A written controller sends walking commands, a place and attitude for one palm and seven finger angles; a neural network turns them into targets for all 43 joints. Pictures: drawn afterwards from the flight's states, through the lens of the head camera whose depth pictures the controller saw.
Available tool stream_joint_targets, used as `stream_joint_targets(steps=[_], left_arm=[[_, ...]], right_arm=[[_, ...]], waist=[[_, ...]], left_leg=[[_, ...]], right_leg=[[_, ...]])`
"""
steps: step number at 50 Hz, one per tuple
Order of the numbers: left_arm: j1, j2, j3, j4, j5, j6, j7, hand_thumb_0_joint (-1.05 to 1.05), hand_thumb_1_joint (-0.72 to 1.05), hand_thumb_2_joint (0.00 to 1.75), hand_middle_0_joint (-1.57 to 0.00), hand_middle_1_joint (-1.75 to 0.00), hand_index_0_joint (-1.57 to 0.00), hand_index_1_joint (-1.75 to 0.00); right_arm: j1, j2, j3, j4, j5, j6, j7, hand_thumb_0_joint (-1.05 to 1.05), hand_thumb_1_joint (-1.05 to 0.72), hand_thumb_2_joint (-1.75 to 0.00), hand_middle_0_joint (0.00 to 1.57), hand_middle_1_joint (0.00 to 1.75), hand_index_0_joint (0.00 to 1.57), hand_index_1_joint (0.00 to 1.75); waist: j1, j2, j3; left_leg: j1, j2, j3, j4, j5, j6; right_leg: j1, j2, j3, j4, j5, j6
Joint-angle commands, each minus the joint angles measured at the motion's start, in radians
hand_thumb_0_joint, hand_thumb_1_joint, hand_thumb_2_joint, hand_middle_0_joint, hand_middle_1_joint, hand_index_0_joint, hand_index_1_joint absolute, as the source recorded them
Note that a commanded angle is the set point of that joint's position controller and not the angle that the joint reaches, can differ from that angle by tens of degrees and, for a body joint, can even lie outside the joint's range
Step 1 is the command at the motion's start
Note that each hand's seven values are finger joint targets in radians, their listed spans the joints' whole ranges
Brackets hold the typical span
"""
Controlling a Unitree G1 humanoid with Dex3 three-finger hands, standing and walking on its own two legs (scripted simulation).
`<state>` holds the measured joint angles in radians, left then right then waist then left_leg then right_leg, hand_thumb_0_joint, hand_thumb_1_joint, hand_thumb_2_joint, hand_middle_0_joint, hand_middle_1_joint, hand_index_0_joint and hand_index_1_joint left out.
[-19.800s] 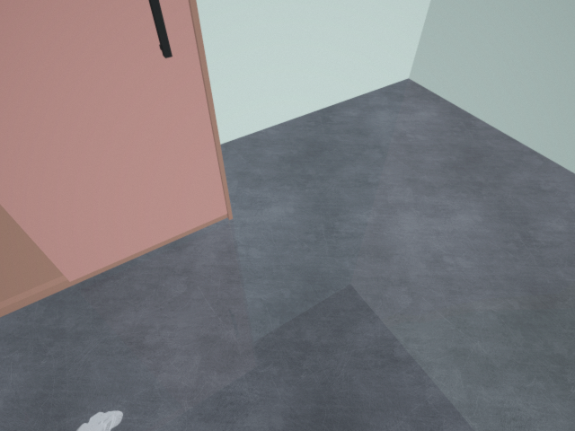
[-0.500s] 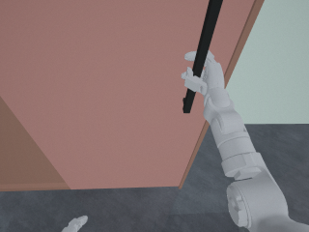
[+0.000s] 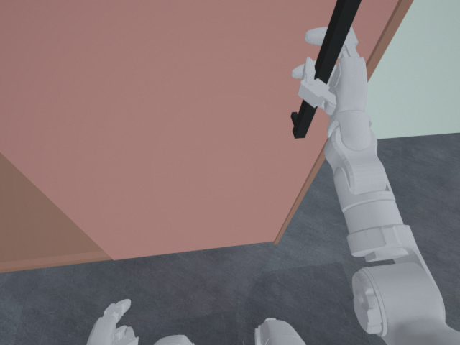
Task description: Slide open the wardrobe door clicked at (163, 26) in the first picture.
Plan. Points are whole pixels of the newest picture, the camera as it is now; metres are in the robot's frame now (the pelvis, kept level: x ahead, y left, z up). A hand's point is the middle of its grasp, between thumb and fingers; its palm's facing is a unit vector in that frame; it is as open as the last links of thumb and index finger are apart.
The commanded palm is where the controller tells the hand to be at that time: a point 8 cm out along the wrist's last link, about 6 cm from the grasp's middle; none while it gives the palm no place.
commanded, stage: step sideways, sliding the door along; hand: right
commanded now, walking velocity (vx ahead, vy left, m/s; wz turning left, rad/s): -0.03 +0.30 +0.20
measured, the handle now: (323, 51) +0.49 -0.12 +0.23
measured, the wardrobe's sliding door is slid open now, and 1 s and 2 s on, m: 0.00 0.11 0.27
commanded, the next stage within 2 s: none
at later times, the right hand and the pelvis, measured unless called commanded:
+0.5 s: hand (291, 82) +0.46 -0.08 +0.20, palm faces +0.37 +0.93 -0.05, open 6.6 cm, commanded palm +0.41 -0.03 +0.19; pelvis +0.08 +0.12 +0.00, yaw -5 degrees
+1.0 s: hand (231, 86) +0.44 +0.01 +0.20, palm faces +0.23 +0.97 +0.06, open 6.6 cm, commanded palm +0.40 +0.05 +0.19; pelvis +0.15 +0.13 +0.01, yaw +0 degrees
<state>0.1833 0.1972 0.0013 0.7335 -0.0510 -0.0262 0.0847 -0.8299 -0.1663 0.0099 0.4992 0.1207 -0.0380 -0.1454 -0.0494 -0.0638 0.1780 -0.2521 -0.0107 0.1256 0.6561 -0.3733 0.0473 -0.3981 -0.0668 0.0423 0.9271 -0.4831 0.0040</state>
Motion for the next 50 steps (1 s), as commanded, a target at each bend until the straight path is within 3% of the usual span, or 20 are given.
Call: stream_joint_targets(steps=[1, 2, 3, 4, 15, 17, 19, 21, 24, 25, 26, 27, 28, 35, 41, 42, 43, 44, 47, 50], left_arm=[[-0.082, 0.079, 0.041, -0.154, 0.012, -0.069, -0.002, 0.0, 0.9, 0.9, -0.2, -0.3, -0.2, -0.3], [-0.075, 0.142, 0.07, -0.179, 0.025, -0.066, -0.007, 0.0, 0.9, 0.9, -0.2, -0.3, -0.2, -0.3], [-0.095, 0.148, 0.083, -0.197, 0.021, -0.055, -0.051, 0.0, 0.9, 0.9, -0.2, -0.3, -0.2, -0.3], [-0.129, 0.164, 0.099, -0.21, 0.008, -0.043, -0.082, 0.0, 0.9, 0.9, -0.2, -0.3, -0.2, -0.3], [-0.142, 0.125, 0.071, -0.296, -0.009, -0.12, -0.064, 0.0, 0.9, 0.9, -0.2, -0.3, -0.2, -0.3], [-0.147, 0.095, 0.059, -0.296, -0.014, -0.138, -0.063, 0.0, 0.9, 0.9, -0.2, -0.3, -0.2, -0.3], [-0.176, 0.066, 0.06, -0.283, 0.0, -0.145, -0.037, 0.0, 0.9, 0.9, -0.2, -0.3, -0.2, -0.3], [-0.175, 0.059, 0.052, -0.27, -0.003, -0.152, -0.025, 0.0, 0.9, 0.9, -0.2, -0.3, -0.2, -0.3], [-0.164, 0.071, 0.045, -0.249, 0.002, -0.161, -0.037, 0.0, 0.9, 0.9, -0.2, -0.3, -0.2, -0.3], [-0.175, 0.092, 0.063, -0.266, 0.004, -0.154, -0.038, 0.0, 0.9, 0.9, -0.2, -0.3, -0.2, -0.3], [-0.195, 0.132, 0.092, -0.308, 0.01, -0.151, -0.058, 0.0, 0.9, 0.9, -0.2, -0.3, -0.2, -0.3], [-0.163, 0.143, 0.105, -0.321, -0.004, -0.152, -0.095, 0.0, 0.9, 0.9, -0.2, -0.3, -0.2, -0.3], [-0.153, 0.115, 0.09, -0.337, 0.005, -0.165, -0.106, 0.0, 0.9, 0.9, -0.2, -0.3, -0.2, -0.3], [-0.109, 0.094, 0.041, -0.371, 0.011, -0.204, -0.119, 0.0, 0.9, 0.9, -0.2, -0.3, -0.2, -0.3], [-0.131, 0.055, -0.004, -0.399, 0.006, -0.218, -0.115, 0.0, 0.9, 0.9, -0.2, -0.3, -0.2, -0.3], [-0.123, 0.058, 0.002, -0.395, 0.002, -0.212, -0.113, 0.0, 0.9, 0.9, -0.2, -0.3, -0.2, -0.3], [-0.15, 0.071, 0.021, -0.405, 0.002, -0.213, -0.104, 0.0, 0.9, 0.9, -0.2, -0.3, -0.2, -0.3], [-0.142, 0.06, 0.029, -0.41, 0.006, -0.214, -0.099, 0.0, 0.9, 0.9, -0.2, -0.3, -0.2, -0.3], [-0.119, 0.032, 0.008, -0.374, 0.013, -0.193, -0.107, 0.0, 0.9, 0.9, -0.2, -0.3, -0.2, -0.3], [-0.125, 0.057, 0.032, -0.362, 0.027, -0.16, -0.121, 0.0, 0.9, 0.9, -0.2, -0.3, -0.2, -0.3]], right_arm=[[-0.598, 0.164, 0.249, -0.493, -0.04, -0.174, 0.102, 0.0, -0.9, -0.9, 0.45, 1.4, 0.45, 1.4], [-0.557, 0.176, 0.268, -0.547, -0.018, -0.19, 0.11, 0.0, -0.9, -0.9, 0.45, 1.4, 0.45, 1.4], [-0.552, 0.174, 0.273, -0.581, -0.003, -0.195, 0.126, 0.0, -0.9, -0.9, 0.45, 1.4, 0.45, 1.4], [-0.585, 0.153, 0.233, -0.574, -0.016, -0.192, 0.135, 0.0, -0.9, -0.9, 0.45, 1.4, 0.45, 1.4], [-0.272, 0.082, 0.202, -0.779, -0.039, -0.153, 0.131, 0.0, -0.9, -0.9, 0.45, 1.4, 0.45, 1.4], [-0.224, 0.043, 0.184, -0.824, -0.057, -0.149, 0.125, 0.0, -0.9, -0.9, 0.45, 1.4, 0.45, 1.4], [-0.132, -0.056, 0.112, -0.883, -0.072, -0.14, 0.104, 0.0, -0.9, -0.9, 0.45, 1.4, 0.45, 1.4], [-0.075, 0.003, 0.158, -1.052, -0.055, -0.137, 0.088, 0.0, -0.9, -0.9, 0.45, 1.4, 0.45, 1.4], [-0.038, 0.077, 0.218, -1.124, -0.056, -0.177, 0.074, 0.0, -0.9, -0.9, 0.45, 1.4, 0.45, 1.4], [-0.043, 0.08, 0.239, -1.177, -0.049, -0.194, 0.073, 0.0, -0.9, -0.9, 0.45, 1.4, 0.45, 1.4], [-0.007, 0.138, 0.281, -1.187, -0.04, -0.202, 0.086, 0.0, -0.9, -0.9, 0.45, 1.4, 0.45, 1.4], [0.017, 0.158, 0.301, -1.147, -0.051, -0.208, 0.099, 0.0, -0.9, -0.9, 0.45, 1.4, 0.45, 1.4], [-0.045, 0.183, 0.336, -1.248, -0.07, -0.222, 0.104, 0.0, -0.9, -0.9, 0.45, 1.4, 0.45, 1.4], [0.187, 0.199, 0.4, -1.303, -0.076, -0.164, 0.097, 0.0, -0.9, -0.9, 0.45, 1.4, 0.45, 1.4], [0.373, 0.208, 0.447, -1.412, -0.092, -0.164, 0.099, 0.0, -0.9, -0.9, 0.45, 1.4, 0.45, 1.4], [0.408, 0.196, 0.445, -1.409, -0.104, -0.169, 0.093, 0.0, -0.9, -0.9, 0.45, 1.4, 0.45, 1.4], [0.446, 0.16, 0.412, -1.407, -0.113, -0.177, 0.079, 0.0, -0.9, -0.9, 0.45, 1.4, 0.45, 1.4], [0.512, 0.16, 0.406, -1.414, -0.108, -0.18, 0.066, 0.0, -0.9, -0.9, 0.45, 1.4, 0.45, 1.4], [0.555, 0.216, 0.475, -1.549, -0.109, -0.233, 0.067, 0.0, -0.9, -0.9, 0.45, 1.4, 0.45, 1.4], [0.598, 0.163, 0.475, -1.521, -0.123, -0.282, 0.084, 0.0, -0.9, -0.9, 0.45, 1.4, 0.45, 1.4]], waist=[[0.14, 0.125, -0.492], [0.15, -0.11, -0.547], [0.101, -0.121, -0.634], [0.097, 0.009, -0.57], [0.091, -0.243, -0.449], [0.073, -0.039, -0.462], [0.037, 0.367, -0.471], [0.052, 0.366, -0.519], [0.098, 0.324, -0.55], [0.108, 0.224, -0.573], [0.073, -0.008, -0.594], [0.053, -0.044, -0.658], [0.084, -0.12, -0.607], [0.077, -0.2, -0.465], [0.068, -0.081, -0.441], [0.067, 0.107, -0.459], [0.037, 0.323, -0.481], [0.018, 0.405, -0.461], [0.07, 0.283, -0.465], [0.087, 0.203, -0.532]], left_leg=[[0.084, 0.184, -0.147, 0.186, 0.827, 0.053], [-0.258, 0.037, -0.067, 0.444, 0.311, -0.044], [-0.371, 0.026, -0.207, 0.626, -0.153, -0.03], [-0.457, 0.073, -0.272, 0.653, -0.162, -0.007], [-0.023, -0.009, 0.029, -0.016, 0.234, -0.081], [0.195, 0.065, -0.026, -0.163, 0.69, -0.074], [0.349, 0.341, -0.387, -0.115, 1.413, 0.057], [0.395, 0.375, -0.386, -0.045, 1.332, 0.103], [0.301, 0.263, -0.218, 0.084, 1.199, 0.039], [0.103, 0.194, -0.147, 0.175, 0.928, -0.023], [-0.164, 0.084, -0.082, 0.314, 0.265, -0.076], [-0.231, 0.071, -0.135, 0.441, -0.156, -0.048], [-0.294, 0.066, -0.124, 0.478, -0.217, -0.055], [-0.283, 0.033, -0.039, 0.202, 0.044, -0.066], [0.022, 0.048, -0.027, -0.106, 0.517, -0.081], [0.12, 0.135, -0.131, -0.103, 0.927, -0.047], [0.297, 0.264, -0.371, -0.065, 1.48, 0.065], [0.375, 0.35, -0.482, -0.057, 1.705, 0.113], [0.352, 0.33, -0.386, -0.009, 1.426, 0.118], [0.06, 0.154, -0.159, 0.123, 0.882, 0.018]], right_leg=[[0.342, -0.051, -0.032, -0.437, 0.337, -0.05], [0.652, -0.307, 0.27, -0.534, 0.92, -0.154], [0.774, -0.485, 0.448, -0.425, 1.15, -0.245], [0.76, -0.495, 0.35, -0.385, 1.102, -0.264], [0.518, -0.208, -0.168, -0.255, 0.891, -0.033], [0.343, -0.117, -0.172, -0.065, 0.705, -0.014], [-0.04, 0.065, -0.093, 0.222, -0.182, 0.051], [-0.072, 0.039, 0.005, 0.198, -0.198, 0.022], [0.141, 0.012, -0.072, -0.314, 0.134, 0.01], [0.402, -0.08, -0.066, -0.464, 0.56, -0.014], [0.609, -0.313, 0.139, -0.438, 1.144, -0.119], [0.689, -0.381, 0.104, -0.378, 1.342, -0.174], [0.676, -0.366, 0.086, -0.363, 1.314, -0.183], [0.742, -0.235, -0.144, -0.338, 1.243, -0.085], [0.5, -0.196, -0.175, -0.088, 1.091, -0.059], [0.369, -0.15, -0.171, 0.019, 0.942, -0.036], [0.108, -0.019, -0.147, 0.168, 0.381, 0.001], [-0.046, 0.062, -0.065, 0.207, -0.143, 0.014], [-0.033, 0.022, 0.003, -0.074, -0.102, 0.004], [0.41, -0.071, -0.08, -0.444, 0.565, -0.002]])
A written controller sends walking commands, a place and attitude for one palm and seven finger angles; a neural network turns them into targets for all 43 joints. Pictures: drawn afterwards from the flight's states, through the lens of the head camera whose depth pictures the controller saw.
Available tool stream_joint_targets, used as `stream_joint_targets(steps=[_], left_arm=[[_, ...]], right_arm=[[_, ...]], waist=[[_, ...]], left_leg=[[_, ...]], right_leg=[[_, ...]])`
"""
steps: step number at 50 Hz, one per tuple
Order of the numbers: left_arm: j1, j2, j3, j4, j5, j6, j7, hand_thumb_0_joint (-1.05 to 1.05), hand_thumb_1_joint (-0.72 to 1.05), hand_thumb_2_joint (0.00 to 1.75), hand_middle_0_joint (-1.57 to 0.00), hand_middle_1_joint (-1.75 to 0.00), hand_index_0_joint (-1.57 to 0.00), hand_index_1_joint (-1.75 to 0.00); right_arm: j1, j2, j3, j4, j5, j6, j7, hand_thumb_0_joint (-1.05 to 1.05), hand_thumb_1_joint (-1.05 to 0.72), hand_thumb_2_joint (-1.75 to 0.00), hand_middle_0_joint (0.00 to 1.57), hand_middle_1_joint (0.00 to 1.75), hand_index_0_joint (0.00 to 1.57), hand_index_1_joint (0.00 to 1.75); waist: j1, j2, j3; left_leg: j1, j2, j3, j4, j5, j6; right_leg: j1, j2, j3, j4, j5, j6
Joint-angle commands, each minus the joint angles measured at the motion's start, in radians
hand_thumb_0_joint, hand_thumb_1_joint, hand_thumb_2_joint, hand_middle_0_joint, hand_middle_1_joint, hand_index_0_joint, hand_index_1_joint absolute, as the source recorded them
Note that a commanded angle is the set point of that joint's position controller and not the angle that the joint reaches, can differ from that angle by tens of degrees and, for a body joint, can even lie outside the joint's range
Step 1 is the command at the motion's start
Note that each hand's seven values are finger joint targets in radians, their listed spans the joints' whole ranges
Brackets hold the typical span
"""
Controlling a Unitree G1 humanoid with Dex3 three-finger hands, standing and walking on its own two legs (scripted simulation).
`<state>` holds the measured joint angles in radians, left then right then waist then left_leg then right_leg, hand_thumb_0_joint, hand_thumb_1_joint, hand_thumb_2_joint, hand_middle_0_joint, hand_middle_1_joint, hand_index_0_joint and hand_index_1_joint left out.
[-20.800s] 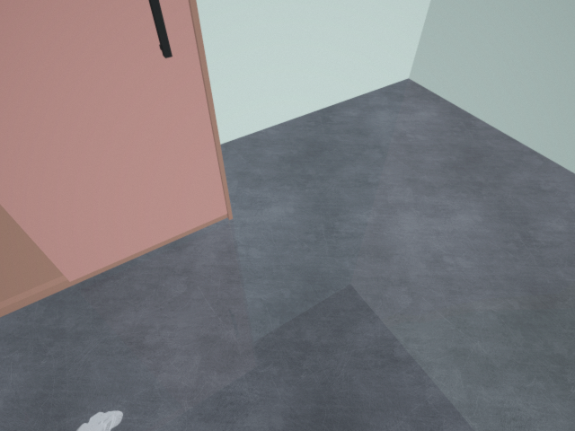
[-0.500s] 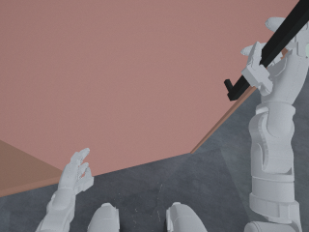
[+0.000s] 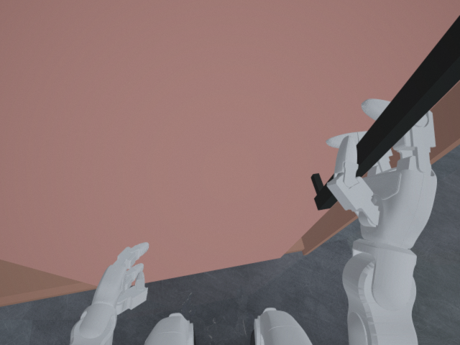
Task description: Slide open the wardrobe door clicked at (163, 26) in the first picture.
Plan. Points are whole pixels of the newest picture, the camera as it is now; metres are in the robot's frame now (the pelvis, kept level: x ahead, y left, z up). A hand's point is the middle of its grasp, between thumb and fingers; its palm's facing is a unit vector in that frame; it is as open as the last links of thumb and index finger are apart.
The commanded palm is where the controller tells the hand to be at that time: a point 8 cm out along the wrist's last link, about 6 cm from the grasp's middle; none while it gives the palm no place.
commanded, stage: step sideways, sliding the door along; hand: right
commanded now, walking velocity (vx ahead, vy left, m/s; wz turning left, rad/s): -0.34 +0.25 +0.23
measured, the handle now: (367, 130) +0.33 -0.15 +0.21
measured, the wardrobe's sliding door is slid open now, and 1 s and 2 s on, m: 0.11 0.27 0.43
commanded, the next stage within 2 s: none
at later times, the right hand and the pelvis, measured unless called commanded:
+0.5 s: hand (264, 192) +0.27 -0.03 +0.19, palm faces +0.04 +1.00 -0.04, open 6.5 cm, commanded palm +0.24 -0.02 +0.18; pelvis -0.06 +0.06 +0.00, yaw +8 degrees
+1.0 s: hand (200, 203) +0.26 +0.03 +0.19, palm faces +0.01 +1.00 +0.01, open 6.2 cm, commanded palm +0.23 +0.05 +0.17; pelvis -0.13 +0.14 +0.01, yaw +8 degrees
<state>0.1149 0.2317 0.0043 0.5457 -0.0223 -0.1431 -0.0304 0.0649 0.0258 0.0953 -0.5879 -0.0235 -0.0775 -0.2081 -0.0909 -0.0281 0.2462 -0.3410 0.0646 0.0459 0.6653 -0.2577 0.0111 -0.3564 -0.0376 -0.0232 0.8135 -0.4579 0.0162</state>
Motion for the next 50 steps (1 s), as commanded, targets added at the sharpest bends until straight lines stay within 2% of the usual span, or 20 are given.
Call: stream_joint_targets(steps=[1, 2, 3, 5, 7, 11, 20, 22, 23, 24, 25, 26, 28, 32, 33, 34, 35, 37, 42, 50], left_arm=[[-0.07, 0.066, 0.053, -0.194, -0.002, -0.045, -0.017, 0.0, 0.9, 0.9, -0.2, -0.3, -0.2, -0.3], [-0.085, 0.079, 0.057, -0.208, -0.009, -0.039, -0.028, 0.0, 0.9, 0.9, -0.2, -0.3, -0.2, -0.3], [-0.072, 0.075, 0.054, -0.201, 0.001, -0.033, -0.031, 0.0, 0.9, 0.9, -0.2, -0.3, -0.2, -0.3], [-0.072, 0.068, 0.051, -0.181, 0.011, -0.029, -0.018, 0.0, 0.9, 0.9, -0.2, -0.3, -0.2, -0.3], [-0.063, 0.068, 0.047, -0.159, 0.007, -0.028, -0.018, 0.0, 0.9, 0.9, -0.2, -0.3, -0.2, -0.3], [-0.085, 0.059, 0.041, -0.154, 0.013, -0.017, -0.015, 0.0, 0.9, 0.9, -0.2, -0.3, -0.2, -0.3], [-0.095, 0.051, 0.035, -0.143, 0.011, -0.015, 0.008, 0.0, 0.9, 0.9, -0.2, -0.3, -0.2, -0.3], [-0.11, 0.039, 0.031, -0.144, -0.005, -0.017, 0.009, 0.0, 0.9, 0.9, -0.2, -0.3, -0.2, -0.3], [-0.109, 0.025, 0.026, -0.145, -0.018, -0.017, 0.012, 0.0, 0.9, 0.9, -0.2, -0.3, -0.2, -0.3], [-0.13, -0.006, 0.016, -0.146, -0.019, -0.013, 0.023, 0.0, 0.9, 0.9, -0.2, -0.3, -0.2, -0.3], [-0.147, -0.022, 0.004, -0.135, -0.015, -0.022, 0.033, 0.0, 0.9, 0.9, -0.2, -0.3, -0.2, -0.3], [-0.139, 0.003, 0.037, -0.139, -0.012, -0.027, 0.039, 0.0, 0.9, 0.9, -0.2, -0.3, -0.2, -0.3], [-0.132, -0.005, 0.025, -0.105, -0.005, -0.018, 0.047, 0.0, 0.9, 0.9, -0.2, -0.3, -0.2, -0.3], [-0.12, 0.03, 0.05, -0.098, 0.002, 0.037, 0.049, 0.0, 0.9, 0.9, -0.2, -0.3, -0.2, -0.3], [-0.104, 0.057, 0.068, -0.111, 0.002, 0.045, 0.047, 0.0, 0.9, 0.9, -0.2, -0.3, -0.2, -0.3], [-0.096, 0.119, 0.094, -0.136, -0.001, 0.043, 0.037, 0.0, 0.9, 0.9, -0.2, -0.3, -0.2, -0.3], [-0.087, 0.131, 0.093, -0.152, -0.016, 0.065, 0.015, 0.0, 0.9, 0.9, -0.2, -0.3, -0.2, -0.3], [-0.122, 0.099, 0.07, -0.128, 0.007, 0.061, 0.006, 0.0, 0.9, 0.9, -0.2, -0.3, -0.2, -0.3], [-0.091, 0.107, 0.074, -0.09, -0.012, 0.075, 0.002, 0.0, 0.9, 0.9, -0.2, -0.3, -0.2, -0.3], [-0.066, 0.093, 0.062, -0.095, -0.024, 0.062, 0.022, 0.0, 0.9, 0.9, -0.2, -0.3, -0.2, -0.3]], right_arm=[[-0.27, -0.026, 0.378, -0.393, 0.029, -0.244, 0.163, 0.0, -0.9, -0.9, 0.45, 1.4, 0.45, 1.4], [-0.252, -0.031, 0.359, -0.325, 0.023, -0.246, 0.17, 0.0, -0.9, -0.9, 0.45, 1.4, 0.45, 1.4], [-0.3, -0.057, 0.315, -0.326, 0.006, -0.238, 0.17, 0.0, -0.9, -0.9, 0.45, 1.4, 0.45, 1.4], [-0.343, -0.104, 0.229, -0.331, 0.025, -0.227, 0.158, 0.0, -0.9, -0.9, 0.45, 1.4, 0.45, 1.4], [-0.327, -0.078, 0.232, -0.241, 0.021, -0.197, 0.155, 0.0, -0.9, -0.9, 0.45, 1.4, 0.45, 1.4], [-0.377, -0.118, 0.186, -0.2, 0.026, -0.16, 0.157, 0.0, -0.9, -0.9, 0.45, 1.4, 0.45, 1.4], [-0.513, -0.118, 0.154, -0.107, 0.052, -0.117, 0.15, 0.0, -0.9, -0.9, 0.45, 1.4, 0.45, 1.4], [-0.554, -0.119, 0.153, -0.099, 0.053, -0.114, 0.145, 0.0, -0.9, -0.9, 0.45, 1.4, 0.45, 1.4], [-0.585, -0.132, 0.155, -0.095, 0.045, -0.112, 0.143, 0.0, -0.9, -0.9, 0.45, 1.4, 0.45, 1.4], [-0.614, -0.158, 0.155, -0.093, 0.039, -0.116, 0.137, 0.0, -0.9, -0.9, 0.45, 1.4, 0.45, 1.4], [-0.586, -0.149, 0.165, -0.067, 0.039, -0.106, 0.123, 0.0, -0.9, -0.9, 0.45, 1.4, 0.45, 1.4], [-0.572, -0.147, 0.161, -0.062, 0.05, -0.099, 0.122, 0.0, -0.9, -0.9, 0.45, 1.4, 0.45, 1.4], [-0.622, -0.066, 0.205, -0.11, 0.061, -0.129, 0.118, 0.0, -0.9, -0.9, 0.45, 1.4, 0.45, 1.4], [-0.686, -0.092, 0.177, -0.024, 0.05, -0.167, 0.128, 0.0, -0.9, -0.9, 0.45, 1.4, 0.45, 1.4], [-0.722, -0.086, 0.193, -0.027, 0.061, -0.172, 0.14, 0.0, -0.9, -0.9, 0.45, 1.4, 0.45, 1.4], [-0.74, -0.062, 0.211, -0.012, 0.08, -0.164, 0.153, 0.0, -0.9, -0.9, 0.45, 1.4, 0.45, 1.4], [-0.752, -0.063, 0.21, 0.097, 0.063, -0.145, 0.156, 0.0, -0.9, -0.9, 0.45, 1.4, 0.45, 1.4], [-0.905, -0.068, 0.191, 0.012, 0.075, -0.151, 0.169, 0.0, -0.9, -0.9, 0.45, 1.4, 0.45, 1.4], [-0.96, -0.026, 0.213, 0.185, 0.068, -0.094, 0.172, 0.0, -0.9, -0.9, 0.45, 1.4, 0.45, 1.4], [-1.032, -0.079, 0.146, 0.292, 0.094, -0.084, 0.15, 0.0, -0.9, -0.9, 0.45, 1.4, 0.45, 1.4]], waist=[[0.106, -0.036, -0.618], [0.081, -0.114, -0.63], [0.1, -0.102, -0.575], [0.106, -0.165, -0.512], [0.104, -0.126, -0.472], [0.103, -0.173, -0.458], [0.126, -0.237, -0.469], [0.107, -0.173, -0.498], [0.105, -0.041, -0.512], [0.109, 0.167, -0.509], [0.086, 0.221, -0.514], [0.061, 0.402, -0.543], [0.094, 0.292, -0.568], [0.12, 0.179, -0.588], [0.138, 0.098, -0.607], [0.13, -0.141, -0.629], [0.117, -0.091, -0.618], [0.134, -0.115, -0.533], [0.119, -0.184, -0.491], [0.141, -0.306, -0.514]], left_leg=[[-0.068, -0.026, -0.02, 0.318, 0.185, -0.007], [-0.144, -0.033, -0.054, 0.471, -0.298, 0.0], [-0.189, -0.04, -0.064, 0.586, -0.356, -0.008], [-0.267, -0.014, -0.08, 0.616, -0.354, -0.021], [-0.305, -0.015, -0.047, 0.54, -0.26, -0.034], [-0.188, -0.034, -0.005, 0.374, -0.17, -0.045], [0.057, -0.089, 0.016, -0.04, -0.061, -0.045], [0.168, -0.075, 0.019, -0.224, 0.108, -0.047], [0.187, -0.034, 0.006, -0.316, 0.317, -0.043], [0.214, 0.101, -0.114, -0.35, 0.663, 0.003], [0.278, 0.204, -0.226, -0.282, 0.897, 0.08], [0.279, 0.253, -0.368, -0.271, 0.952, 0.15], [0.447, 0.227, -0.248, -0.151, 1.053, 0.197], [0.287, 0.106, -0.09, -0.03, 0.78, 0.113], [0.084, 0.064, -0.061, 0.058, 0.52, 0.067], [-0.179, -0.04, -0.026, 0.245, -0.047, 0.005], [-0.229, -0.042, -0.094, 0.419, -0.306, 0.021], [-0.299, -0.02, -0.166, 0.562, -0.245, 0.0], [-0.26, -0.018, -0.055, 0.546, -0.064, -0.027], [-0.057, -0.072, 0.056, 0.123, -0.158, -0.038]], right_leg=[[0.508, -0.324, 0.186, -0.338, 1.067, -0.13], [0.528, -0.427, 0.201, -0.333, 1.283, -0.194], [0.463, -0.44, 0.191, -0.342, 1.276, -0.2], [0.452, -0.458, 0.186, -0.346, 1.226, -0.212], [0.505, -0.42, 0.096, -0.347, 1.189, -0.171], [0.466, -0.402, -0.004, -0.403, 1.065, -0.122], [0.392, -0.378, -0.048, -0.372, 0.836, -0.092], [0.342, -0.319, -0.052, -0.273, 0.669, -0.063], [0.315, -0.225, -0.097, -0.176, 0.517, -0.034], [0.173, -0.113, -0.126, -0.043, 0.149, 0.004], [0.011, -0.035, -0.09, 0.073, -0.126, 0.023], [-0.034, 0.034, -0.008, 0.23, -0.206, 0.025], [-0.115, 0.01, 0.035, 0.247, -0.18, 0.02], [0.221, -0.016, -0.083, -0.342, 0.264, 0.022], [0.444, -0.145, 0.005, -0.404, 0.54, -0.02], [0.624, -0.446, 0.328, -0.382, 1.035, -0.162], [0.632, -0.53, 0.403, -0.365, 1.096, -0.232], [0.486, -0.525, 0.416, -0.402, 0.859, -0.239], [0.409, -0.356, 0.094, -0.421, 0.581, -0.134], [0.427, -0.336, 0.037, -0.382, 0.626, -0.121]])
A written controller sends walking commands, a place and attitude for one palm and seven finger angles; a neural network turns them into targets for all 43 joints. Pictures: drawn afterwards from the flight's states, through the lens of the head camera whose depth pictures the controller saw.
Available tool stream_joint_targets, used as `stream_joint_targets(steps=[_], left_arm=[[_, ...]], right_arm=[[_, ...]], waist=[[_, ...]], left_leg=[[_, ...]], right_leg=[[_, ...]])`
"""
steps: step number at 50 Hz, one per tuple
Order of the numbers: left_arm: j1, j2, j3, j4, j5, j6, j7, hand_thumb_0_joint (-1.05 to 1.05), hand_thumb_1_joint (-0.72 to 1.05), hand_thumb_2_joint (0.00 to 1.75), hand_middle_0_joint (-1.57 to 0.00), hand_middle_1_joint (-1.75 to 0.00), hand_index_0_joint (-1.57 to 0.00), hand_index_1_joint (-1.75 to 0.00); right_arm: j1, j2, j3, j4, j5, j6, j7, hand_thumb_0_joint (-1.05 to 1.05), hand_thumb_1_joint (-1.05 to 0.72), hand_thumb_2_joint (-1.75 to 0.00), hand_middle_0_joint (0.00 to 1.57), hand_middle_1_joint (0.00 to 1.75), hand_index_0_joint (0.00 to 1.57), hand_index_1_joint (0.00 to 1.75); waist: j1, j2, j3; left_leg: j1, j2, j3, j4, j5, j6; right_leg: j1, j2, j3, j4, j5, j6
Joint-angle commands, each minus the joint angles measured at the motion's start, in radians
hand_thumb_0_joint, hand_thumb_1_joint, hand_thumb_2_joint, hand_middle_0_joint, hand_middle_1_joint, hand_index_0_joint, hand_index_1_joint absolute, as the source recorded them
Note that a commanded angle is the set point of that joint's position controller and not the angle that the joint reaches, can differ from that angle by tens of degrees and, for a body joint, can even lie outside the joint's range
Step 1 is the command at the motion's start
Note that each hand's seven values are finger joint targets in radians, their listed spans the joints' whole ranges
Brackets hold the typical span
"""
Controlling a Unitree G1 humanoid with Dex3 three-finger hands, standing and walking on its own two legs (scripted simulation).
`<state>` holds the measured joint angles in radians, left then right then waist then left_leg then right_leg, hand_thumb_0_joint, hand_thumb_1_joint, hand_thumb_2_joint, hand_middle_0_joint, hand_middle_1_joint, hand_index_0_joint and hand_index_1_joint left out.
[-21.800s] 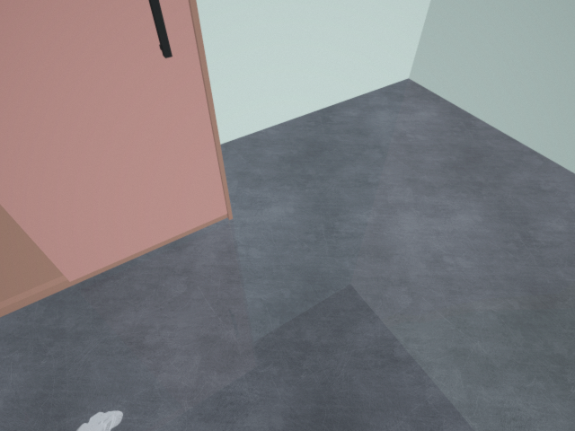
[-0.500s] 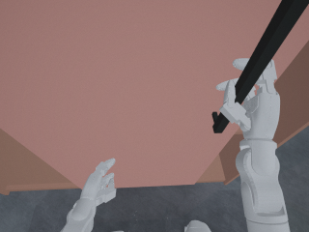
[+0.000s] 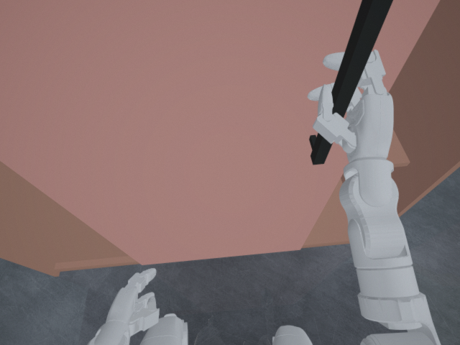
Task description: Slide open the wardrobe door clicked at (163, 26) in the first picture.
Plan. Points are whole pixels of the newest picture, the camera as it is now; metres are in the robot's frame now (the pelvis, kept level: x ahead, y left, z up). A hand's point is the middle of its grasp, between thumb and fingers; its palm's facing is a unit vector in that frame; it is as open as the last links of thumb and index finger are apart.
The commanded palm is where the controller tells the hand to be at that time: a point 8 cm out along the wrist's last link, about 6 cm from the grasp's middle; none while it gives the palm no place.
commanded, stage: step sideways, sliding the door along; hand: right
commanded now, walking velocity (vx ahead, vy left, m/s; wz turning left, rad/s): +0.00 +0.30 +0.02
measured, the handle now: (339, 79) +0.42 -0.18 +0.20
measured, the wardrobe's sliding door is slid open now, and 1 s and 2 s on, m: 0.27 0.43 0.51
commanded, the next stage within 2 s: stop walking and hold the door there in 1.52 s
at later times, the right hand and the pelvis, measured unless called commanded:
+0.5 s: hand (264, 121) +0.38 -0.08 +0.17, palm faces +0.29 +0.96 -0.03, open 6.3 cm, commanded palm +0.35 -0.05 +0.16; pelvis +0.00 +0.13 -0.01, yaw -2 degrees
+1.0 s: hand (192, 125) +0.38 +0.02 +0.17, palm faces +0.44 +0.90 -0.02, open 6.6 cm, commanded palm +0.35 +0.05 +0.16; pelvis +0.03 +0.26 -0.01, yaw -2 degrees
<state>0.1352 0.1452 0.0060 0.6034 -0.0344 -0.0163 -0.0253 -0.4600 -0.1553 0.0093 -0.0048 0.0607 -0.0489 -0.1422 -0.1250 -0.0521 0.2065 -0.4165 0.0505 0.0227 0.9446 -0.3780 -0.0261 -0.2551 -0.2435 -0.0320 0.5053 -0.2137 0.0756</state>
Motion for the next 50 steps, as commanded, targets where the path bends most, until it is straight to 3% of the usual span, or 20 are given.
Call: stream_joint_targets(steps=[1, 5, 8, 9, 11, 13, 15, 16, 25, 31, 34, 35, 36, 37, 40, 41, 42, 43, 45, 50], left_arm=[[-0.081, 0.174, 0.057, -0.155, -0.012, -0.067, 0.013, 0.0, 0.9, 0.9, -0.2, -0.3, -0.2, -0.3], [-0.104, 0.156, 0.043, -0.145, -0.034, -0.075, 0.011, 0.0, 0.9, 0.9, -0.2, -0.3, -0.2, -0.3], [-0.133, 0.133, 0.055, -0.133, -0.035, -0.072, 0.037, 0.0, 0.9, 0.9, -0.2, -0.3, -0.2, -0.3], [-0.133, 0.138, 0.059, -0.122, -0.025, -0.072, 0.047, 0.0, 0.9, 0.9, -0.2, -0.3, -0.2, -0.3], [-0.13, 0.112, 0.025, -0.095, -0.018, -0.065, 0.054, 0.0, 0.9, 0.9, -0.2, -0.3, -0.2, -0.3], [-0.117, 0.132, 0.05, -0.098, -0.012, -0.042, 0.058, 0.0, 0.9, 0.9, -0.2, -0.3, -0.2, -0.3], [-0.105, 0.218, 0.101, -0.161, -0.017, -0.025, 0.032, 0.0, 0.9, 0.9, -0.2, -0.3, -0.2, -0.3], [-0.13, 0.228, 0.106, -0.175, -0.018, -0.029, -0.001, 0.0, 0.9, 0.9, -0.2, -0.3, -0.2, -0.3], [-0.12, 0.203, 0.091, -0.169, -0.022, -0.042, -0.004, 0.0, 0.9, 0.9, -0.2, -0.3, -0.2, -0.3], [-0.087, 0.19, 0.077, -0.18, -0.032, -0.075, -0.003, 0.0, 0.9, 0.9, -0.2, -0.3, -0.2, -0.3], [-0.09, 0.139, 0.055, -0.167, -0.05, -0.097, 0.004, 0.0, 0.9, 0.9, -0.2, -0.3, -0.2, -0.3], [-0.106, 0.124, 0.048, -0.155, -0.043, -0.104, 0.017, 0.0, 0.9, 0.9, -0.2, -0.3, -0.2, -0.3], [-0.099, 0.15, 0.068, -0.146, -0.038, -0.1, 0.031, 0.0, 0.9, 0.9, -0.2, -0.3, -0.2, -0.3], [-0.109, 0.15, 0.071, -0.144, -0.032, -0.103, 0.038, 0.0, 0.9, 0.9, -0.2, -0.3, -0.2, -0.3], [-0.107, 0.135, 0.046, -0.1, -0.024, -0.099, 0.056, 0.0, 0.9, 0.9, -0.2, -0.3, -0.2, -0.3], [-0.092, 0.154, 0.072, -0.12, -0.021, -0.083, 0.057, 0.0, 0.9, 0.9, -0.2, -0.3, -0.2, -0.3], [-0.111, 0.212, 0.115, -0.159, -0.008, -0.086, 0.04, 0.0, 0.9, 0.9, -0.2, -0.3, -0.2, -0.3], [-0.107, 0.222, 0.115, -0.173, -0.011, -0.08, 0.001, 0.0, 0.9, 0.9, -0.2, -0.3, -0.2, -0.3], [-0.12, 0.193, 0.107, -0.179, -0.001, -0.082, -0.011, 0.0, 0.9, 0.9, -0.2, -0.3, -0.2, -0.3], [-0.089, 0.207, 0.105, -0.196, -0.016, -0.098, -0.012, 0.0, 0.9, 0.9, -0.2, -0.3, -0.2, -0.3]], right_arm=[[-0.512, 0.099, 0.225, -0.285, 0.015, -0.117, 0.081, 0.0, -0.9, -0.9, 0.45, 1.4, 0.45, 1.4], [-0.528, 0.02, 0.165, -0.266, 0.001, -0.123, 0.077, 0.0, -0.9, -0.9, 0.45, 1.4, 0.45, 1.4], [-0.524, -0.091, 0.09, -0.244, 0.0, -0.123, 0.054, 0.0, -0.9, -0.9, 0.45, 1.4, 0.45, 1.4], [-0.519, -0.057, 0.113, -0.262, 0.006, -0.123, 0.053, 0.0, -0.9, -0.9, 0.45, 1.4, 0.45, 1.4], [-0.514, 0.028, 0.156, -0.301, 0.016, -0.135, 0.039, 0.0, -0.9, -0.9, 0.45, 1.4, 0.45, 1.4], [-0.506, 0.027, 0.167, -0.319, 0.018, -0.158, 0.048, 0.0, -0.9, -0.9, 0.45, 1.4, 0.45, 1.4], [-0.462, 0.089, 0.233, -0.319, 0.04, -0.151, 0.078, 0.0, -0.9, -0.9, 0.45, 1.4, 0.45, 1.4], [-0.499, 0.075, 0.194, -0.296, 0.019, -0.145, 0.083, 0.0, -0.9, -0.9, 0.45, 1.4, 0.45, 1.4], [-0.54, 0.038, 0.165, -0.303, 0.013, -0.101, 0.089, 0.0, -0.9, -0.9, 0.45, 1.4, 0.45, 1.4], [-0.492, -0.007, 0.117, -0.285, 0.026, -0.121, 0.079, 0.0, -0.9, -0.9, 0.45, 1.4, 0.45, 1.4], [-0.475, -0.1, 0.058, -0.287, 0.003, -0.14, 0.073, 0.0, -0.9, -0.9, 0.45, 1.4, 0.45, 1.4], [-0.431, -0.164, 0.02, -0.265, -0.007, -0.135, 0.057, 0.0, -0.9, -0.9, 0.45, 1.4, 0.45, 1.4], [-0.398, -0.171, -0.001, -0.29, 0.013, -0.123, 0.051, 0.0, -0.9, -0.9, 0.45, 1.4, 0.45, 1.4], [-0.393, -0.158, 0.002, -0.348, 0.021, -0.127, 0.049, 0.0, -0.9, -0.9, 0.45, 1.4, 0.45, 1.4], [-0.357, -0.109, 0.016, -0.444, 0.031, -0.164, 0.027, 0.0, -0.9, -0.9, 0.45, 1.4, 0.45, 1.4], [-0.332, -0.091, 0.037, -0.475, 0.038, -0.175, 0.034, 0.0, -0.9, -0.9, 0.45, 1.4, 0.45, 1.4], [-0.318, -0.064, 0.05, -0.509, 0.046, -0.179, 0.052, 0.0, -0.9, -0.9, 0.45, 1.4, 0.45, 1.4], [-0.332, -0.041, 0.054, -0.468, 0.02, -0.182, 0.072, 0.0, -0.9, -0.9, 0.45, 1.4, 0.45, 1.4], [-0.383, -0.04, 0.049, -0.538, 0.015, -0.186, 0.068, 0.0, -0.9, -0.9, 0.45, 1.4, 0.45, 1.4], [-0.315, -0.048, 0.055, -0.485, 0.006, -0.141, 0.061, 0.0, -0.9, -0.9, 0.45, 1.4, 0.45, 1.4]], waist=[[0.173, -0.284, -0.486], [0.149, -0.155, -0.516], [0.115, 0.505, -0.503], [0.11, 0.516, -0.481], [0.139, 0.303, -0.494], [0.168, 0.2, -0.552], [0.157, -0.149, -0.579], [0.146, -0.018, -0.593], [0.157, -0.275, -0.429], [0.155, -0.273, -0.461], [0.148, 0.07, -0.488], [0.164, 0.175, -0.455], [0.133, 0.431, -0.484], [0.122, 0.482, -0.472], [0.166, 0.201, -0.51], [0.176, 0.122, -0.557], [0.143, -0.107, -0.592], [0.138, -0.065, -0.615], [0.151, -0.221, -0.503], [0.145, -0.27, -0.424]], left_leg=[[0.058, -0.073, 0.083, -0.224, -0.037, 0.001], [0.295, -0.063, 0.065, -0.574, 0.265, 0.011], [0.537, 0.245, -0.317, -0.508, 1.027, 0.202], [0.556, 0.264, -0.321, -0.466, 1.11, 0.238], [0.615, 0.207, -0.161, -0.363, 1.123, 0.207], [0.415, 0.104, -0.015, -0.201, 0.953, 0.117], [-0.122, -0.008, -0.013, 0.091, -0.093, 0.029], [-0.156, -0.034, -0.083, 0.241, -0.195, 0.035], [-0.04, -0.012, 0.046, 0.106, 0.001, -0.007], [0.179, -0.083, 0.103, -0.289, 0.085, -0.006], [0.39, 0.058, -0.014, -0.581, 0.628, 0.027], [0.441, 0.176, -0.142, -0.516, 1.0, 0.088], [0.469, 0.232, -0.305, -0.455, 1.182, 0.179], [0.486, 0.266, -0.319, -0.429, 1.235, 0.218], [0.508, 0.16, -0.111, -0.228, 1.157, 0.131], [0.281, 0.093, -0.036, -0.119, 0.875, 0.056], [-0.023, -0.006, 0.005, 0.025, 0.202, -0.003], [-0.062, -0.026, -0.067, 0.183, -0.195, 0.012], [-0.117, -0.015, -0.074, 0.218, -0.209, 0.008], [-0.051, -0.028, 0.037, 0.053, -0.05, -0.005]], right_leg=[[0.321, -0.126, 0.063, -0.037, 0.443, -0.177], [0.213, -0.024, 0.025, 0.161, 0.292, -0.111], [-0.245, 0.215, -0.014, 0.581, -0.424, -0.042], [-0.278, 0.201, 0.034, 0.635, -0.467, -0.05], [-0.234, 0.176, -0.006, 0.294, -0.38, -0.062], [0.156, 0.173, -0.122, -0.131, 0.121, -0.059], [0.608, -0.287, 0.32, -0.053, 0.972, -0.244], [0.56, -0.322, 0.321, -0.017, 0.893, -0.287], [0.25, -0.174, -0.024, -0.12, 0.325, -0.182], [0.258, -0.133, -0.024, 0.057, 0.445, -0.13], [0.119, 0.034, -0.049, 0.348, 0.159, -0.117], [-0.044, 0.102, -0.078, 0.416, -0.18, -0.039], [-0.149, 0.183, -0.015, 0.529, -0.398, -0.029], [-0.185, 0.18, 0.04, 0.569, -0.476, -0.047], [0.023, 0.125, -0.046, -0.066, -0.077, -0.056], [0.333, 0.02, -0.003, -0.124, 0.408, -0.096], [0.575, -0.271, 0.267, -0.058, 1.014, -0.231], [0.564, -0.345, 0.249, -0.033, 1.091, -0.285], [0.476, -0.305, 0.225, -0.042, 0.918, -0.304], [0.448, -0.214, -0.028, -0.051, 0.761, -0.187]])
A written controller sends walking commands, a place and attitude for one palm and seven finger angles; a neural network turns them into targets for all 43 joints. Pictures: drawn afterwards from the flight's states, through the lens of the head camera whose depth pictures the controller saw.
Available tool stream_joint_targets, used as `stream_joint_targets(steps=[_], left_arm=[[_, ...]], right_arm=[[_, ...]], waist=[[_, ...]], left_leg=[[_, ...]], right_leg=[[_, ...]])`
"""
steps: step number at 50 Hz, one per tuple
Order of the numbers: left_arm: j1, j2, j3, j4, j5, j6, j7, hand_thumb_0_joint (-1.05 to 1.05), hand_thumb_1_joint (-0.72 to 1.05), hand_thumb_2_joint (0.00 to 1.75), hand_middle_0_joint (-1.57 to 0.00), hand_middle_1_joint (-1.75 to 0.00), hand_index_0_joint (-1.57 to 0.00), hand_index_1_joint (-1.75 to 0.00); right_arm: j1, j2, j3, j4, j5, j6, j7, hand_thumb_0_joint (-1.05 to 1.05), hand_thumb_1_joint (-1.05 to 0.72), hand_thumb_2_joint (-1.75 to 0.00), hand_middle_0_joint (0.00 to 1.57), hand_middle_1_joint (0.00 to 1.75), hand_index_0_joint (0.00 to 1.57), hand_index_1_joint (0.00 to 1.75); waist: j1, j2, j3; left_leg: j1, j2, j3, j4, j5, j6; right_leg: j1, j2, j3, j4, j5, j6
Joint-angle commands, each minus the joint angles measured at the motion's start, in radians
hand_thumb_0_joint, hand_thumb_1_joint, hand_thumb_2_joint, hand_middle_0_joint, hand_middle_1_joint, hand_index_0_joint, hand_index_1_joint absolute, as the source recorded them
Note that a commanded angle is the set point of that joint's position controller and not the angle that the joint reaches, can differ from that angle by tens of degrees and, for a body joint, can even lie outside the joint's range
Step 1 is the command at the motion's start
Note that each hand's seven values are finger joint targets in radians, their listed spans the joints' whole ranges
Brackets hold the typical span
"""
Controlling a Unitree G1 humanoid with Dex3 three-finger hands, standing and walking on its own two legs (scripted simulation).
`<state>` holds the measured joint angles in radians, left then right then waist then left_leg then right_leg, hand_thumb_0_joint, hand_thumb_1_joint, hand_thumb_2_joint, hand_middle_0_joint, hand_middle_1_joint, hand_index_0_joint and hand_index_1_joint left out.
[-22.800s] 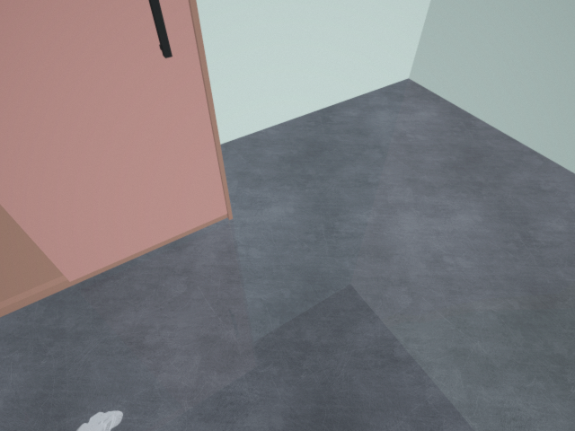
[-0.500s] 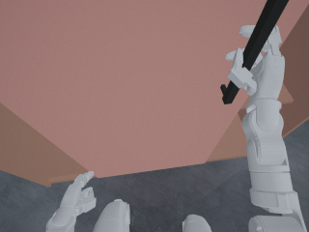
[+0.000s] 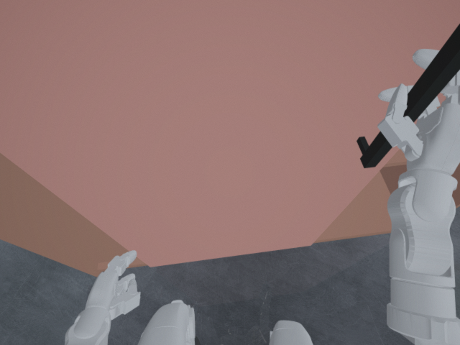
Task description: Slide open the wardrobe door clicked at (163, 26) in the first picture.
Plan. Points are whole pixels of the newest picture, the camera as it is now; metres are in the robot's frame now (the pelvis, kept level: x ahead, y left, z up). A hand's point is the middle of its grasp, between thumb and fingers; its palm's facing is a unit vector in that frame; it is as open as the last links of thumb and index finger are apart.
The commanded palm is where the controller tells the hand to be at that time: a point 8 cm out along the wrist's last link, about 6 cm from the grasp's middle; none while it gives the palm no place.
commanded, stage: step sideways, sliding the door along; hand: right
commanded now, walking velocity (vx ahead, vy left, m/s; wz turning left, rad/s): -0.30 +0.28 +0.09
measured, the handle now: (417, 81) +0.39 -0.27 +0.21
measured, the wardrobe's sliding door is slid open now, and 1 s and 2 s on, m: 0.43 0.51 0.51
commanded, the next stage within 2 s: stop walking and hold the door there in 0.52 s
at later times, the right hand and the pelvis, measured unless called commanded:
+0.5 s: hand (330, 121) +0.36 -0.15 +0.18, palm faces +0.53 +0.85 +0.02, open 6.8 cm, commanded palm +0.32 -0.10 +0.17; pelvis +0.01 +0.11 +0.00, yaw -2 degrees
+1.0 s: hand (336, 124) +0.36 -0.16 +0.18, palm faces +0.50 +0.85 -0.16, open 6.4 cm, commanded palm +0.32 -0.17 +0.16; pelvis +0.01 +0.10 +0.00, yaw +4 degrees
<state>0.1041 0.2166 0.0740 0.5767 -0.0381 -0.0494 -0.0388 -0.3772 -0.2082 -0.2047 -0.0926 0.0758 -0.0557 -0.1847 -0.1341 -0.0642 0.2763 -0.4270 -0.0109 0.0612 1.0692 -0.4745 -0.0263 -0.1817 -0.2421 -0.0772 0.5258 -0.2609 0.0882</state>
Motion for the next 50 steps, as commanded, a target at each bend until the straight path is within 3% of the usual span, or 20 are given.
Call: stream_joint_targets(steps=[1, 7, 9, 11, 13, 15, 17, 19, 20, 22, 25, 31, 32, 34, 36, 38, 39, 42, 45, 50], left_arm=[[-0.051, 0.13, 0.03, -0.174, -0.007, -0.069, 0.0, 0.0, 0.9, 0.9, -0.2, -0.3, -0.2, -0.3], [-0.054, 0.111, 0.011, -0.181, -0.036, -0.103, -0.006, 0.0, 0.9, 0.9, -0.2, -0.3, -0.2, -0.3], [-0.056, 0.077, -0.003, -0.177, -0.045, -0.11, 0.003, 0.0, 0.9, 0.9, -0.2, -0.3, -0.2, -0.3], [-0.065, 0.09, 0.018, -0.154, -0.034, -0.106, 0.033, 0.0, 0.9, 0.9, -0.2, -0.3, -0.2, -0.3], [-0.076, 0.045, -0.022, -0.129, -0.029, -0.113, 0.055, 0.0, 0.9, 0.9, -0.2, -0.3, -0.2, -0.3], [-0.104, 0.043, -0.043, -0.085, -0.019, -0.119, 0.075, 0.0, 0.9, 0.9, -0.2, -0.3, -0.2, -0.3], [-0.071, 0.053, -0.014, -0.097, -0.02, -0.105, 0.078, 0.0, 0.9, 0.9, -0.2, -0.3, -0.2, -0.3], [-0.091, 0.126, 0.027, -0.14, -0.023, -0.108, 0.066, 0.0, 0.9, 0.9, -0.2, -0.3, -0.2, -0.3], [-0.089, 0.119, 0.019, -0.153, -0.03, -0.109, 0.051, 0.0, 0.9, 0.9, -0.2, -0.3, -0.2, -0.3], [-0.086, 0.087, 0.001, -0.136, -0.002, -0.133, 0.048, 0.0, 0.9, 0.9, -0.2, -0.3, -0.2, -0.3], [-0.05, 0.106, 0.008, -0.131, -0.018, -0.155, 0.042, 0.0, 0.9, 0.9, -0.2, -0.3, -0.2, -0.3], [-0.05, 0.101, -0.028, -0.149, -0.011, -0.174, 0.042, 0.0, 0.9, 0.9, -0.2, -0.3, -0.2, -0.3], [0.01, 0.201, -0.003, -0.061, 0.003, -0.114, 0.088, 0.0, 0.9, 0.9, -0.2, -0.3, -0.2, -0.3], [0.005, 0.132, -0.023, -0.108, -0.013, -0.063, 0.083, 0.0, 0.9, 0.9, -0.2, -0.3, -0.2, -0.3], [-0.015, 0.097, -0.045, -0.083, -0.011, -0.057, 0.097, 0.0, 0.9, 0.9, -0.2, -0.3, -0.2, -0.3], [-0.037, 0.104, -0.048, -0.077, -0.003, -0.054, 0.114, 0.0, 0.9, 0.9, -0.2, -0.3, -0.2, -0.3], [-0.036, 0.117, -0.038, -0.08, -0.002, -0.049, 0.12, 0.0, 0.9, 0.9, -0.2, -0.3, -0.2, -0.3], [-0.052, 0.126, -0.034, -0.119, -0.007, -0.044, 0.108, 0.0, 0.9, 0.9, -0.2, -0.3, -0.2, -0.3], [-0.055, 0.135, -0.04, -0.116, 0.001, -0.047, 0.106, 0.0, 0.9, 0.9, -0.2, -0.3, -0.2, -0.3], [-0.032, 0.147, -0.046, -0.093, 0.003, -0.04, 0.127, 0.0, 0.9, 0.9, -0.2, -0.3, -0.2, -0.3]], right_arm=[[-0.394, 0.015, 0.279, -0.385, -0.01, -0.135, 0.107, 0.0, -0.9, -0.9, 0.45, 1.4, 0.45, 1.4], [-0.378, -0.063, 0.213, -0.353, -0.014, -0.16, 0.105, 0.0, -0.9, -0.9, 0.45, 1.4, 0.45, 1.4], [-0.374, -0.124, 0.175, -0.339, -0.023, -0.165, 0.103, 0.0, -0.9, -0.9, 0.45, 1.4, 0.45, 1.4], [-0.312, -0.17, 0.134, -0.312, -0.004, -0.139, 0.084, 0.0, -0.9, -0.9, 0.45, 1.4, 0.45, 1.4], [-0.307, -0.095, 0.187, -0.45, 0.009, -0.15, 0.074, 0.0, -0.9, -0.9, 0.45, 1.4, 0.45, 1.4], [-0.294, -0.062, 0.203, -0.492, 0.007, -0.165, 0.044, 0.0, -0.9, -0.9, 0.45, 1.4, 0.45, 1.4], [-0.293, -0.038, 0.228, -0.482, 0.001, -0.169, 0.042, 0.0, -0.9, -0.9, 0.45, 1.4, 0.45, 1.4], [-0.331, 0.02, 0.285, -0.482, 0.007, -0.16, 0.063, 0.0, -0.9, -0.9, 0.45, 1.4, 0.45, 1.4], [-0.332, 0.073, 0.344, -0.451, 0.002, -0.153, 0.076, 0.0, -0.9, -0.9, 0.45, 1.4, 0.45, 1.4], [-0.428, 0.07, 0.332, -0.498, -0.013, -0.163, 0.071, 0.0, -0.9, -0.9, 0.45, 1.4, 0.45, 1.4], [-0.411, 0.098, 0.376, -0.475, -0.015, -0.126, 0.069, 0.0, -0.9, -0.9, 0.45, 1.4, 0.45, 1.4], [-0.377, 0.097, 0.406, -0.471, -0.031, -0.132, 0.073, 0.0, -0.9, -0.9, 0.45, 1.4, 0.45, 1.4], [-0.156, -0.768, -0.472, 0.041, -0.044, -0.151, 0.015, 0.0, -0.9, -0.9, 0.45, 1.4, 0.45, 1.4], [-0.182, -0.411, -0.19, -0.121, -0.032, -0.145, 0.042, 0.0, -0.9, -0.9, 0.45, 1.4, 0.45, 1.4], [-0.108, -0.386, -0.194, -0.068, -0.023, -0.141, 0.03, 0.0, -0.9, -0.9, 0.45, 1.4, 0.45, 1.4], [-0.066, -0.396, -0.22, -0.037, -0.024, -0.134, 0.028, 0.0, -0.9, -0.9, 0.45, 1.4, 0.45, 1.4], [-0.072, -0.383, -0.2, -0.072, -0.023, -0.131, 0.03, 0.0, -0.9, -0.9, 0.45, 1.4, 0.45, 1.4], [0.009, -0.266, -0.081, -0.12, -0.023, -0.137, 0.052, 0.0, -0.9, -0.9, 0.45, 1.4, 0.45, 1.4], [-0.002, -0.3, -0.101, -0.12, -0.025, -0.132, 0.037, 0.0, -0.9, -0.9, 0.45, 1.4, 0.45, 1.4], [0.037, -0.354, -0.143, 0.034, -0.026, -0.11, 0.019, 0.0, -0.9, -0.9, 0.45, 1.4, 0.45, 1.4]], waist=[[0.161, -0.288, -0.487], [0.161, -0.255, -0.471], [0.16, -0.052, -0.498], [0.127, 0.433, -0.538], [0.132, 0.28, -0.54], [0.149, 0.168, -0.554], [0.151, 0.221, -0.646], [0.125, 0.011, -0.671], [0.128, -0.107, -0.639], [0.15, -0.272, -0.562], [0.154, -0.197, -0.569], [0.16, -0.188, -0.561], [0.14, -0.094, -0.566], [0.151, 0.142, -0.636], [0.139, 0.222, -0.576], [0.14, 0.229, -0.566], [0.15, 0.206, -0.601], [0.142, -0.089, -0.574], [0.133, -0.145, -0.465], [0.142, 0.003, -0.428]], left_leg=[[0.012, 0.023, 0.017, -0.131, 0.049, -0.003], [0.293, -0.004, 0.067, -0.591, 0.364, -0.005], [0.386, 0.084, 0.007, -0.686, 0.779, -0.003], [0.463, 0.302, -0.337, -0.596, 1.326, 0.152], [0.503, 0.367, -0.316, -0.531, 1.301, 0.196], [0.55, 0.305, -0.205, -0.465, 1.307, 0.158], [0.498, 0.233, -0.114, -0.377, 1.15, 0.093], [0.166, 0.113, -0.072, -0.294, 0.469, 0.007], [0.08, 0.079, -0.081, -0.199, 0.057, 0.013], [0.053, 0.062, -0.08, -0.12, -0.041, 0.021], [0.053, 0.047, -0.015, -0.27, 0.09, 0.018], [0.245, 0.05, 0.02, -0.646, 0.499, 0.011], [0.267, 0.098, -0.027, -0.596, 0.801, 0.01], [0.524, 0.243, -0.202, -0.541, 1.356, 0.103], [0.589, 0.327, -0.255, -0.536, 1.465, 0.149], [0.552, 0.264, -0.192, -0.503, 1.325, 0.109], [0.482, 0.207, -0.126, -0.465, 1.203, 0.062], [0.193, 0.075, -0.049, -0.429, 0.377, 0.001], [0.156, 0.056, -0.014, -0.47, 0.135, 0.022], [0.318, 0.138, -0.12, -0.655, 0.579, 0.04]], right_leg=[[0.332, -0.202, 0.009, -0.071, 0.797, -0.182], [0.23, -0.113, -0.016, 0.104, 0.628, -0.189], [0.138, -0.002, -0.04, 0.257, 0.376, -0.08], [-0.158, 0.193, 0.024, 0.55, -0.368, -0.037], [-0.235, 0.168, 0.154, 0.554, -0.423, -0.071], [-0.179, 0.174, 0.089, 0.169, -0.29, -0.075], [0.07, 0.158, -0.001, -0.087, 0.14, -0.082], [0.33, -0.162, 0.23, -0.065, 0.813, -0.221], [0.365, -0.227, 0.232, -0.092, 0.904, -0.267], [0.297, -0.167, 0.198, -0.111, 0.813, -0.279], [0.431, -0.084, 0.054, -0.044, 0.844, -0.209], [0.379, -0.001, 0.019, 0.062, 0.791, -0.133], [0.281, 0.003, -0.012, 0.082, 0.75, -0.109], [0.017, 0.123, -0.036, 0.27, 0.322, -0.06], [-0.177, 0.182, 0.03, 0.203, -0.224, -0.06], [-0.109, 0.171, 0.02, -0.016, -0.061, -0.072], [0.042, 0.146, -0.006, -0.098, 0.288, -0.083], [0.272, -0.033, 0.081, -0.072, 0.862, -0.159], [0.206, -0.036, 0.081, -0.129, 0.716, -0.166], [-0.032, 0.086, 0.009, -0.095, 0.119, -0.095]])
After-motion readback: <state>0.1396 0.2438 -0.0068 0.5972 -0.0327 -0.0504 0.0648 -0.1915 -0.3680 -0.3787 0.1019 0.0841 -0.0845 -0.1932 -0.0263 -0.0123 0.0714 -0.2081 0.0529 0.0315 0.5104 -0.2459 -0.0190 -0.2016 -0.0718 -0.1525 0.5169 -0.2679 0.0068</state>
